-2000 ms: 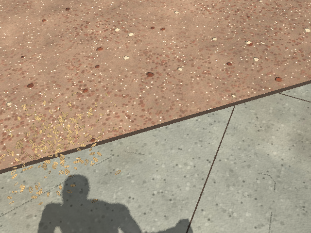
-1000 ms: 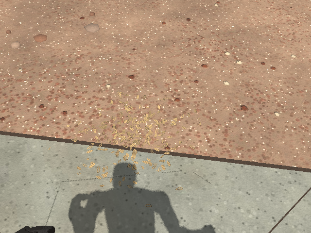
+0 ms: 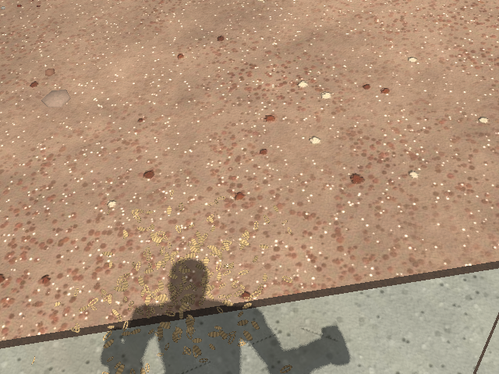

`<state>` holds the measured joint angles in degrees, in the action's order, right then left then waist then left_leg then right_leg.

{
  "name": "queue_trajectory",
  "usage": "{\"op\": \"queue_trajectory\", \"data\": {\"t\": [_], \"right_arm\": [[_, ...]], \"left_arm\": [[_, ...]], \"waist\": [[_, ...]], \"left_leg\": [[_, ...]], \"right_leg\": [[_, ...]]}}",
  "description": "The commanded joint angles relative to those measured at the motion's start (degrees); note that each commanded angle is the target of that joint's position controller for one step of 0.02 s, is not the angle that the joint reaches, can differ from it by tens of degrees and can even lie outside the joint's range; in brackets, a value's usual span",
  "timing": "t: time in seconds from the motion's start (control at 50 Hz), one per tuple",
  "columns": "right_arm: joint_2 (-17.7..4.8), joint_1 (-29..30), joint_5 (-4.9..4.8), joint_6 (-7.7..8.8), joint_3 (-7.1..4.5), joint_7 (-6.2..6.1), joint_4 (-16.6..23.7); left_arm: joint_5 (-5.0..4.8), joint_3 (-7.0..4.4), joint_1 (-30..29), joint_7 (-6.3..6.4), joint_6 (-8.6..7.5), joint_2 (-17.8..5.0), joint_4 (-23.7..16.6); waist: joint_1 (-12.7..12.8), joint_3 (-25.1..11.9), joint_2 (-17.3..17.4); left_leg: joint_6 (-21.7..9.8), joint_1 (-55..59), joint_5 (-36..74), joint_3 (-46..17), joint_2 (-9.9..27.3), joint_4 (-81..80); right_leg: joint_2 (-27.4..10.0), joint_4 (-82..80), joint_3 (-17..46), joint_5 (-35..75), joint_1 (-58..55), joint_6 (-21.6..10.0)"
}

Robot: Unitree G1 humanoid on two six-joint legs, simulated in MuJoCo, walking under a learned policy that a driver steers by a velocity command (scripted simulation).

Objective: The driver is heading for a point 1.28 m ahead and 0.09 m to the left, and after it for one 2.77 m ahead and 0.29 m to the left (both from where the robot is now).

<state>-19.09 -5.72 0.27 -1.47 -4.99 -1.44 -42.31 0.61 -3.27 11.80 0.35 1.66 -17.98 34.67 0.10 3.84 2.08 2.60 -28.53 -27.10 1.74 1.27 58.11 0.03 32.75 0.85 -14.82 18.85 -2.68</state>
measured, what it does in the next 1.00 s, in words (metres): walks ahead: left foot, then right foot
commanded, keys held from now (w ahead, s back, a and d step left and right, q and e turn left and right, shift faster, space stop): e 0.24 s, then no key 0.12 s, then w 0.14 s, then w+q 0.50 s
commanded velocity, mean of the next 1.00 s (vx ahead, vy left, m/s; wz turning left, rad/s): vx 0.21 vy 0.00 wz -0.10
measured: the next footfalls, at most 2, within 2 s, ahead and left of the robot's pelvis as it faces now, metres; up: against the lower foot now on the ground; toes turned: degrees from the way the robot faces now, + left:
left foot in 0.36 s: +0.08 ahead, +0.14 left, +0.00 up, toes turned -16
right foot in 0.72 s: +0.09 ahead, -0.13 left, +0.00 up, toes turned -8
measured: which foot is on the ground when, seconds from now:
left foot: up 0.00-0.34, down 0.36-0.72, up 0.74-1.00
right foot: down 0.00-0.36, up 0.38-0.70, down 0.72-1.00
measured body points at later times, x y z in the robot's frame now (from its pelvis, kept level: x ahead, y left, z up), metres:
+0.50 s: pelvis +0.02 +0.03 +0.01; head +0.04 +0.05 +0.46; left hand +0.25 +0.27 -0.09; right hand +0.07 -0.27 -0.09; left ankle +0.04 +0.15 -0.74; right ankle -0.02 -0.09 -0.68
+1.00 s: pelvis +0.15 -0.03 +0.01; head +0.17 -0.04 +0.46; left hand +0.19 +0.25 -0.10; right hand +0.30 -0.30 -0.10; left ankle +0.28 +0.13 -0.67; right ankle +0.05 -0.13 -0.74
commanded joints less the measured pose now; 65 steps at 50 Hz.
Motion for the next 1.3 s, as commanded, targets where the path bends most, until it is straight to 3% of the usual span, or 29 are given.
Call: {"op": "queue_trajectory", "data": {"t": [0.02,0.14,0.28,0.32,0.34,0.36,0.38,0.4,0.42,0.46,0.58,0.66,0.7,0.72,0.74,0.76,0.78,0.8,0.86,0.96,1.04,1.1,1.14,1.18,1.2,1.22,1.24,1.26,1.3], "right_arm": [[-5.7,0.9,0.56,0.69,-1.76,-0.65,3.7],[-2.7,2.5,-0.37,1.31,-0.50,0.08,4.1],[-3.8,0.4,-1.13,2.28,-0.68,1.51,3.7],[-3.2,-2.2,-0.92,2.78,-0.61,2.07,3.0],[-3.5,-3.4,-0.42,2.97,-0.70,2.14,2.6],[-6.5,-3.8,0.71,2.95,-1.15,1.89,3.3],[-9.7,-2.5,1.67,2.62,-1.51,1.76,2.9],[-7.0,-2.6,1.90,3.07,-0.97,1.66,3.7],[-7.0,-3.3,1.01,3.32,-0.94,1.44,3.6],[-5.7,-3.8,-0.89,3.78,-0.42,0.77,2.5],[-6.3,-9.2,-1.29,3.55,-0.21,0.11,1.2],[-8.7,-10.9,-2.14,3.06,-0.80,0.76,1.1],[-6.3,-10.7,-2.13,3.10,-0.04,0.96,1.4],[-2.5,-9.2,-1.65,3.61,1.04,1.21,2.1],[3.4,-7.9,-0.89,4.31,2.74,1.44,4.0],[-0.6,-7.7,-2.51,5.03,1.62,0.94,6.5],[-4.8,-8.4,-3.11,5.08,0.31,0.87,5.5],[-5.3,-9.0,-3.02,4.85,-0.16,1.24,4.4],[-2.6,-8.1,-2.10,4.32,0.06,1.95,3.5],[0.3,-3.6,-1.71,3.97,1.10,3.00,6.0],[1.6,3.6,-1.51,4.24,2.13,4.60,9.0],[0.4,6.3,-1.77,4.23,1.90,5.59,10.9],[-1.9,4.1,-1.63,3.91,0.78,5.71,11.4],[-6.9,-10.5,-1.96,3.22,-2.13,4.89,8.3],[-10.6,-19.4,-2.18,2.32,-3.79,3.60,6.3],[-16.8,-16.6,-2.19,2.89,-4.15,3.12,7.0],[-12.1,-18.5,-1.78,3.76,-2.92,3.32,8.8],[-9.1,-16.3,-1.30,4.57,-2.02,3.50,7.7],[-6.6,-8.9,-1.24,5.14,-1.19,3.35,8.4]], "left_arm": [[-0.80,-2.36,-3.3,0.91,-1.45,-9.3,-4.9],[-0.86,-2.86,-1.0,1.85,-0.42,-10.2,-5.1],[-1.06,-3.11,-2.9,0.89,0.49,-10.2,-5.7],[-1.65,-2.67,-4.4,1.01,0.76,-9.2,-5.6],[-1.81,-2.34,-3.8,1.17,0.79,-8.2,-5.2],[-0.89,-1.58,-1.5,1.19,0.58,-5.7,-5.0],[-0.67,-1.23,0.2,1.19,0.11,-4.6,-5.7],[0.04,-2.21,-1.4,1.55,-0.37,-8.3,-5.4],[-0.80,-3.21,-2.2,1.44,-0.64,-10.7,-4.8],[-0.67,-2.80,-1.7,1.11,-0.85,-8.2,-3.3],[-0.95,-0.38,-8.0,-0.27,-4.63,-1.7,-4.1],[-2.11,-1.19,-4.0,-0.92,-6.38,-3.4,-2.5],[-2.25,-2.08,1.5,-0.45,-6.55,-4.6,-0.5],[-2.11,-2.58,7.2,0.27,-6.57,-5.8,0.3],[-0.72,-3.39,14.2,1.09,-6.35,-9.8,0.9],[0.30,-4.73,15.6,0.25,-6.28,-13.9,2.4],[-0.22,-3.40,12.2,-0.11,-6.90,-9.2,2.0],[-0.68,-2.41,9.5,-0.13,-7.31,-5.9,1.9],[-0.29,-1.69,5.9,-0.07,-7.77,-3.4,2.4],[-0.08,-2.15,6.1,0.20,-7.99,-4.4,4.5],[-0.88,-2.84,7.6,0.64,-7.42,-7.0,6.5],[-1.71,-3.28,8.8,0.56,-6.63,-8.5,8.1],[-1.90,-3.78,8.6,0.82,-5.86,-10.5,8.4],[-2.28,-3.77,7.9,1.20,-5.03,-11.3,7.9],[-1.44,-2.82,8.9,1.40,-5.49,-9.4,6.8],[0.56,0.07,15.3,0.47,-6.79,-0.2,3.4],[-1.38,-0.51,9.0,-0.17,-8.90,-5.5,2.8],[-3.39,-1.23,3.0,-0.41,-9.68,-8.1,0.7],[-1.16,-0.97,2.0,0.39,-10.27,-7.2,1.0]], "waist": [[-0.7,-8.0,-9.5],[1.0,-9.7,-9.5],[1.2,-9.6,-11.9],[-0.6,-10.3,-11.4],[-1.1,-10.3,-10.2],[0.3,-10.9,-2.7],[3.0,-8.3,10.6],[0.0,-7.6,10.5],[-0.9,-5.7,7.8],[-1.0,-2.4,7.7],[-4.3,-1.4,7.5],[-1.7,-1.7,7.2],[1.7,-3.3,5.1],[4.9,-6.3,3.4],[7.4,-11.4,-8.6],[6.5,-9.0,-16.5],[5.1,-4.1,-12.4],[3.8,-0.7,-12.5],[2.2,1.9,-9.4],[2.3,1.9,-7.0],[4.2,3.9,-5.6],[3.7,3.9,-5.3],[1.1,-0.3,-7.4],[-7.4,-9.6,-7.2],[-11.2,-14.5,-2.5],[-2.3,-20.8,13.6],[-7.4,-27.7,7.1],[-7.7,-17.9,4.1],[-2.2,-8.4,-2.4]], "left_leg": [[1.0,-7.5,4.3,-5.0,0.0,7.8],[2.7,-3.8,7.4,-5.9,-2.0,-6.9],[1.1,6.2,5.4,-6.0,-3.4,-20.9],[-0.3,12.4,12.5,-4.7,-3.2,-31.2],[-1.6,17.3,19.7,-5.2,-1.5,-37.0],[-4.7,22.6,25.6,-13.3,7.3,-39.3],[-13.0,23.1,27.5,-24.5,15.4,-41.2],[-18.8,20.1,16.8,-30.7,20.1,-44.1],[-18.4,20.8,3.6,-29.9,18.2,-45.8],[-14.6,24.1,-6.5,-26.7,14.1,-47.4],[-13.8,22.1,6.4,-18.2,8.8,-48.4],[-14.4,15.3,5.9,-20.1,9.3,-45.8],[-11.7,8.9,5.4,-20.0,7.1,-41.7],[-8.7,2.4,3.1,-18.0,4.0,-34.6],[-4.2,-7.7,-2.4,-10.4,-2.2,-16.0],[-3.7,-15.4,-6.8,-8.1,-2.1,-3.9],[-4.1,-18.1,-3.0,-10.4,0.9,3.1],[-4.4,-19.8,2.0,-10.4,1.5,5.4],[-3.5,-18.5,12.8,-9.4,3.5,6.1],[-1.0,-16.8,22.9,-6.9,3.8,-3.4],[-2.4,-12.0,28.0,-2.1,3.6,-15.6],[-5.4,-9.6,24.7,0.3,2.3,-20.6],[-8.1,-2.7,19.5,3.6,-1.6,-21.2],[-12.0,18.7,19.7,4.9,-6.4,-24.0],[-14.5,36.6,19.3,-4.3,-1.9,-24.4],[-25.3,52.8,6.3,-39.2,14.4,-30.9],[-26.8,53.8,-2.2,-51.9,17.5,-40.3],[-23.4,47.3,1.3,-43.5,15.9,-42.3],[-20.2,29.9,15.2,-30.9,11.0,-42.4]], "right_leg": [[-13.2,-13.0,17.1,22.9,-10.1,-10.1],[-11.1,-10.9,18.7,21.4,-13.8,-10.5],[-10.3,-8.9,26.2,19.8,-10.8,-10.4],[-8.4,-6.4,25.7,20.2,-9.5,-8.2],[-6.6,-5.1,24.6,15.5,-6.9,-5.8],[-2.5,1.3,19.9,4.4,-1.7,-2.2],[6.5,7.5,9.5,-14.3,7.9,1.4],[4.2,18.3,8.9,-20.3,10.0,3.8],[3.6,24.9,8.8,-17.5,13.6,4.2],[2.3,27.2,9.1,-11.1,19.8,5.2],[0.0,10.3,-0.4,-4.9,11.4,6.2],[2.0,-5.3,-1.7,-0.8,-3.0,4.7],[1.1,-11.7,-1.3,5.5,-15.9,3.1],[-4.0,-11.7,3.2,3.4,-25.8,1.8],[-16.7,-14.7,18.3,-5.5,-35.7,-2.3],[-25.2,-20.2,33.8,-19.3,-29.3,-9.2],[-23.2,-21.8,32.4,-25.4,-26.0,-9.9],[-20.0,-22.6,26.7,-22.2,-24.4,-8.1],[-15.1,-24.7,11.9,-1.4,-19.9,-5.6],[-13.8,-25.9,0.0,13.0,-17.4,-6.4],[-14.5,-26.4,-6.0,15.8,-16.5,-5.8],[-16.0,-23.3,-8.8,24.7,-20.9,-4.7],[-16.2,-15.1,-10.8,47.1,-23.8,-3.6],[-14.1,5.4,-13.2,56.4,-18.6,-1.3],[-11.7,22.3,-12.5,38.4,-4.3,1.0],[0.1,43.8,-6.9,-18.5,19.4,4.4],[1.0,49.5,6.0,-19.1,23.9,3.7],[-1.5,48.0,5.7,-13.0,28.2,2.7],[-5.8,38.1,4.9,-5.0,22.8,2.5]]}}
